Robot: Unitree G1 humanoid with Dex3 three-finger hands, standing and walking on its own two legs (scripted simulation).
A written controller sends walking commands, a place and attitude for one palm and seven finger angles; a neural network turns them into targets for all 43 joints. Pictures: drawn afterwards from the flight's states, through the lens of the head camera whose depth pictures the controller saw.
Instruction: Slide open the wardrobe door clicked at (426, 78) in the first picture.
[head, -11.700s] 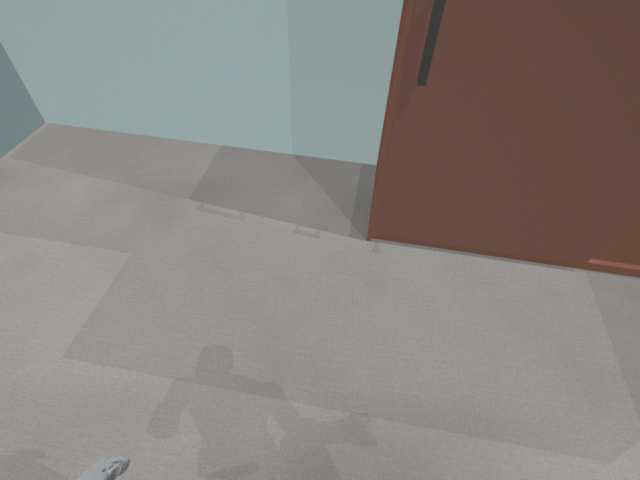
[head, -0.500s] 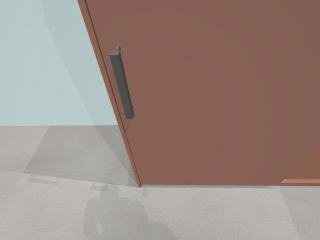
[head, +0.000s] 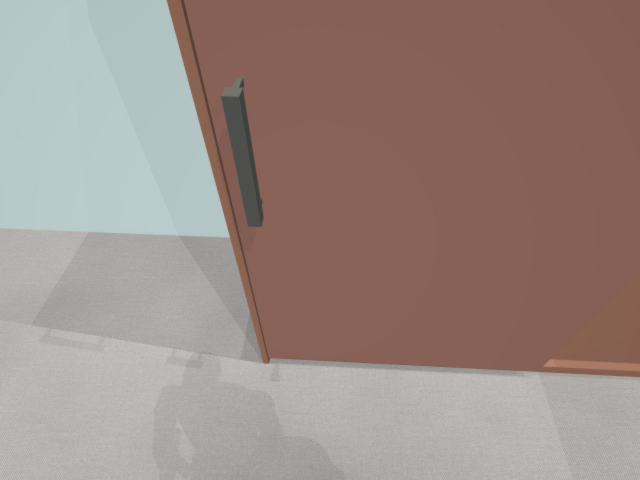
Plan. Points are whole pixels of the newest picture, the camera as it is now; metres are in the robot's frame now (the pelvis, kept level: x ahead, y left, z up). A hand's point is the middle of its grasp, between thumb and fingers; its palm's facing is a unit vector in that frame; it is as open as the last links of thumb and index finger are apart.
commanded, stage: look again from close up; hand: left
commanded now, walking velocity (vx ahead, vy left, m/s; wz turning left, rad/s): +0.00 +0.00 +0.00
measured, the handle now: (248, 159) +0.56 +0.16 +0.09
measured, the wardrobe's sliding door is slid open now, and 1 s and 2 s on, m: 0.00 0.00 0.00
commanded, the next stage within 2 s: shuffle to correct the standing spot in 0.04 s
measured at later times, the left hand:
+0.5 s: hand out of the picture +0.02 +0.19 -0.19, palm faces +0.05 -0.98 -0.18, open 7.4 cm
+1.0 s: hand out of the picture +0.12 +0.21 -0.18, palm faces +0.04 -0.97 -0.23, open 7.4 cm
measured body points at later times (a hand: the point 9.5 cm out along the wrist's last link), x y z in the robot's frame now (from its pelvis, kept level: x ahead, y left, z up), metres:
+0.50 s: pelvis +0.04 +0.01 -0.01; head +0.06 +0.01 +0.44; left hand +0.02 +0.24 -0.17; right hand -0.01 -0.19 -0.17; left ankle +0.00 +0.16 -0.74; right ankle +0.02 -0.10 -0.74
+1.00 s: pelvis +0.10 +0.03 +0.00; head +0.15 +0.03 +0.44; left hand +0.12 +0.26 -0.16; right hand +0.20 -0.19 -0.16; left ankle +0.14 +0.14 -0.74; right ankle +0.07 -0.08 -0.71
